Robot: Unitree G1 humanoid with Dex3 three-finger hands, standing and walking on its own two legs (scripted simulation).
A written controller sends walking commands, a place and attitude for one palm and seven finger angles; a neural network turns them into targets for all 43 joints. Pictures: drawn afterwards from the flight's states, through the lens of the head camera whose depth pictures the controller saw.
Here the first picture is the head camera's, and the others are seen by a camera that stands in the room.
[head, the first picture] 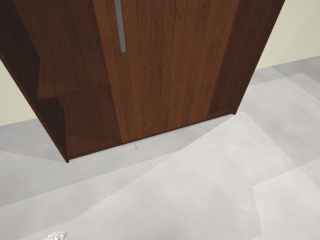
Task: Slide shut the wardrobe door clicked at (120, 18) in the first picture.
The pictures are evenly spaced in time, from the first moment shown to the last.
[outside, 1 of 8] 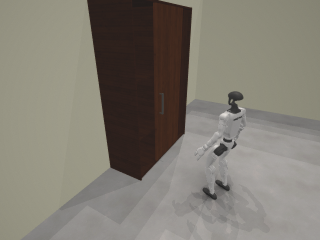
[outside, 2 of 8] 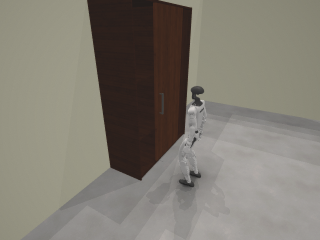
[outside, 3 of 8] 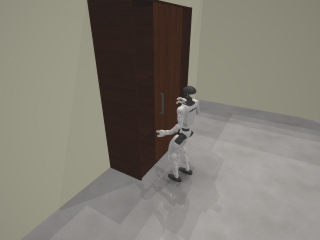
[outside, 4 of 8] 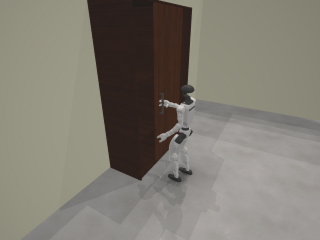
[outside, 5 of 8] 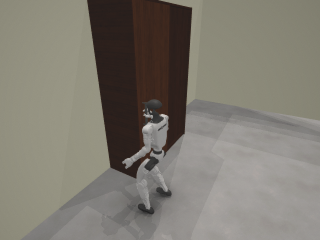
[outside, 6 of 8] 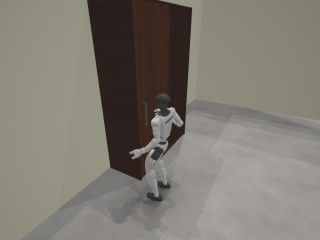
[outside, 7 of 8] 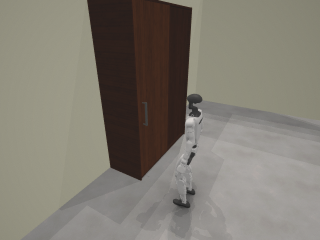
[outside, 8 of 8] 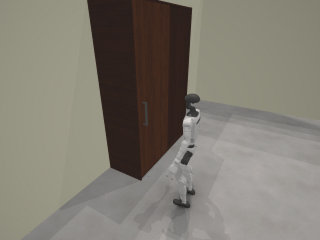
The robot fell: no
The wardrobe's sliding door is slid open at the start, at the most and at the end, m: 0.39 0.39 0.00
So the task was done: yes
